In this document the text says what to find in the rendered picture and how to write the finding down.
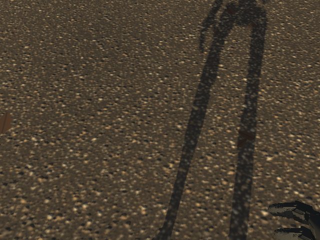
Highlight robot right hand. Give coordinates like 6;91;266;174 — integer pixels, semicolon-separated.
268;200;320;240

